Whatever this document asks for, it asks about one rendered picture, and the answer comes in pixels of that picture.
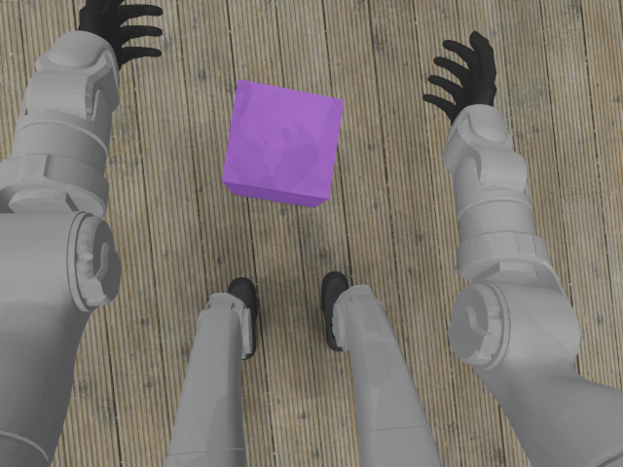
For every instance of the right robot hand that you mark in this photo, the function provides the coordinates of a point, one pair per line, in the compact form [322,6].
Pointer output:
[478,83]

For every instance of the left robot hand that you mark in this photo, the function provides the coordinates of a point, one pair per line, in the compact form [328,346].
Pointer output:
[104,19]

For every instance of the robot right forearm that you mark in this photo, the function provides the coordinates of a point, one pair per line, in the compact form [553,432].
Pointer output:
[490,184]

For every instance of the right robot upper arm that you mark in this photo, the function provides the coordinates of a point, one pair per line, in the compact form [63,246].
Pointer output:
[522,342]

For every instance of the left robot upper arm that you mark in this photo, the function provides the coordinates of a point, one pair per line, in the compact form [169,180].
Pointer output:
[55,269]

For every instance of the robot left forearm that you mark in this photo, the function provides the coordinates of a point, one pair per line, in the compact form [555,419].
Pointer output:
[63,132]

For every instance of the robot right shin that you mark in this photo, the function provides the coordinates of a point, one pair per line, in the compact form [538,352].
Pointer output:
[355,290]

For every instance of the carton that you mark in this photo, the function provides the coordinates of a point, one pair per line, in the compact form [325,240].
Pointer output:
[282,144]

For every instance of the left robot foot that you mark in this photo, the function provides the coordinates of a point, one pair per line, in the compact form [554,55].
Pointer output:
[244,289]

